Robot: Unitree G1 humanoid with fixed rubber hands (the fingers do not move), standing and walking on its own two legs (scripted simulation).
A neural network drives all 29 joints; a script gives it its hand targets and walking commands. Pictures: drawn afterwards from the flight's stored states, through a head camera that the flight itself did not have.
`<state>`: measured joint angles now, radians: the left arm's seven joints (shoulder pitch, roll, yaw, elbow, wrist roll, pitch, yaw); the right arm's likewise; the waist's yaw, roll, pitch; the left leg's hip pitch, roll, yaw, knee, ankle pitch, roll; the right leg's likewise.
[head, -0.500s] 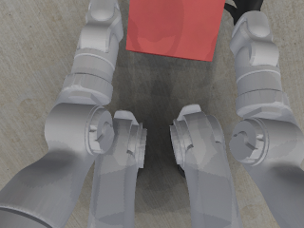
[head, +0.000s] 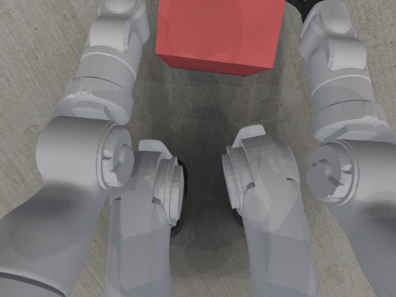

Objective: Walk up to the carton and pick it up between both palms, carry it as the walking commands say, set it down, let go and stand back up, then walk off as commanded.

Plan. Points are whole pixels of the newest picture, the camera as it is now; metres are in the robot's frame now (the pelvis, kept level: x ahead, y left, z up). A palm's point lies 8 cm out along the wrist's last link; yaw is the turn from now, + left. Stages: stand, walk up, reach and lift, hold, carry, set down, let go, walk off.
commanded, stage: set down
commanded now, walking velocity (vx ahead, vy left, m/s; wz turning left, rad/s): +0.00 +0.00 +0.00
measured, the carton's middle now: out of the picture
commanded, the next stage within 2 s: none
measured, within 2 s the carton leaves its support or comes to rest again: neither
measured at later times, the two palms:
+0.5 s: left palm out of the picture +0.56 +0.08 -0.15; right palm (320, 2) +0.51 -0.20 -0.16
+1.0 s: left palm (123, 4) +0.54 +0.09 -0.18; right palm (324, 21) +0.49 -0.22 -0.18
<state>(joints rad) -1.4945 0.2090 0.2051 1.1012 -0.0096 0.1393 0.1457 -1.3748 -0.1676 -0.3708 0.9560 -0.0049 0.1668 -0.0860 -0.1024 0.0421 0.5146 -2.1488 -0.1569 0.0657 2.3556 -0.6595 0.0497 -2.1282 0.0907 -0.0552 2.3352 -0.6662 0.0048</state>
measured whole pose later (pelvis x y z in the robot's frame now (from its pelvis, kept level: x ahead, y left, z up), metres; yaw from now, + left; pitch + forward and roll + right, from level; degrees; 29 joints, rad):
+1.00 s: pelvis +0.00 +0.00 +0.01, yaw -1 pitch +28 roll -2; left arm -1.46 0.32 0.04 1.15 -0.13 0.10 0.12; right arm -1.37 -0.22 -0.30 1.09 0.07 0.05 -0.12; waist -0.11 0.01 0.52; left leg -2.17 -0.12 0.06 2.33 -0.66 0.05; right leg -2.16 0.06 -0.08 2.31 -0.65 -0.02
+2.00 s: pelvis -0.02 +0.00 +0.17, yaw -1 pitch +28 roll -1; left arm -1.44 0.40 0.10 0.71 -0.14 0.40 0.13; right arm -1.34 -0.31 -0.24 0.59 0.18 0.39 -0.18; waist -0.09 0.02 0.52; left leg -1.73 -0.10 0.01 1.77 -0.52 0.04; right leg -1.74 0.08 -0.03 1.74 -0.49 -0.02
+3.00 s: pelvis +0.03 -0.01 +0.37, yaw +0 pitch +17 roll +0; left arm -0.59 0.16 0.12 0.37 0.03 0.30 0.15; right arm -0.56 -0.25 -0.13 0.38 0.02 0.27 0.01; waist -0.07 0.01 0.43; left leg -0.90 -0.10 -0.05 0.94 -0.33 0.03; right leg -0.91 0.07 0.02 0.94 -0.32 -0.04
